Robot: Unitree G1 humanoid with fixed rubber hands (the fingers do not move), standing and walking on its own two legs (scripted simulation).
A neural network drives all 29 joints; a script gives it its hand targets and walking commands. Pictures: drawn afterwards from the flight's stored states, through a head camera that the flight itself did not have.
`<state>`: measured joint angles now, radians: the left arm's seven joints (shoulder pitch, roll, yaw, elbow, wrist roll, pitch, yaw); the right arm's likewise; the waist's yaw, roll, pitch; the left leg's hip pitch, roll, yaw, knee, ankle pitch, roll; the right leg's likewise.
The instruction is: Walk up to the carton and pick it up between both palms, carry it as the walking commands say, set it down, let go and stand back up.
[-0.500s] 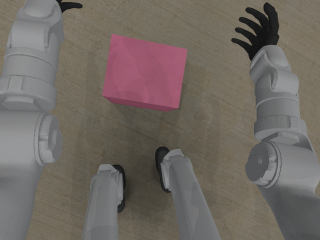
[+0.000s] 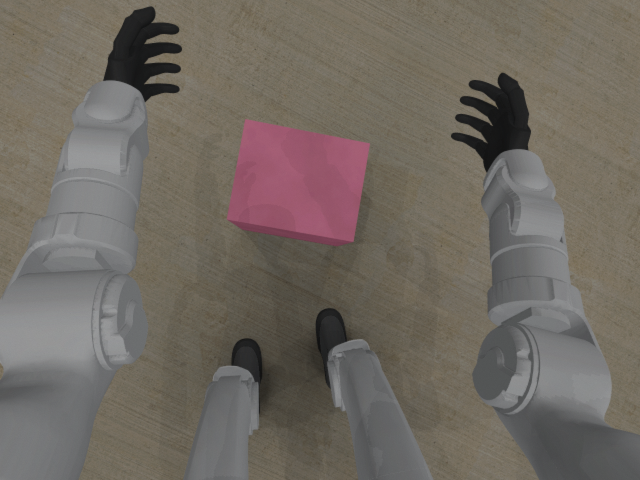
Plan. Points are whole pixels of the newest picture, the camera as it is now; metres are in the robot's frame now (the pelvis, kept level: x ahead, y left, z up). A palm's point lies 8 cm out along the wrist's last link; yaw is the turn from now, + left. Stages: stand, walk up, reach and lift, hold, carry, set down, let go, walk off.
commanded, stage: let go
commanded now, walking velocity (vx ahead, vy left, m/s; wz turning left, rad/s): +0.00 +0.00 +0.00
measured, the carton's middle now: (297, 192) +0.50 -0.06 -0.55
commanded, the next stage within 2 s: stand in 1.26 s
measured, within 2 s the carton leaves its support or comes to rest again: neither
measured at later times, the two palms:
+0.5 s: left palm (24, 293) +0.36 +0.19 +0.00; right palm (564, 337) +0.25 -0.25 -0.01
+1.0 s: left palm out of the picture +0.26 +0.25 +0.04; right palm (552, 383) +0.23 -0.21 +0.03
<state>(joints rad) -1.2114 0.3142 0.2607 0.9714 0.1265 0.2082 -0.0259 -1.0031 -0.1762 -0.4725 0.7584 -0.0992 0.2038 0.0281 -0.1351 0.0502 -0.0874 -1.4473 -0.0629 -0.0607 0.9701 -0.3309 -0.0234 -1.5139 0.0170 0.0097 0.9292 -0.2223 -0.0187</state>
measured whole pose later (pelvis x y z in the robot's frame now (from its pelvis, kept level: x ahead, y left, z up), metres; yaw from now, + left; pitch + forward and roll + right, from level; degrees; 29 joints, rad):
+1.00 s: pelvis +0.08 +0.03 +0.10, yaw -4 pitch -1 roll -1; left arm 0.23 0.22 0.01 0.41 -0.02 0.09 -0.04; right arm 0.22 -0.22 -0.03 0.43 -0.01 0.11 0.07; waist 0.00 0.03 0.06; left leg -0.10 -0.04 -0.03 0.46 -0.33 0.03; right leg -0.19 0.02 0.06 0.45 -0.24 0.01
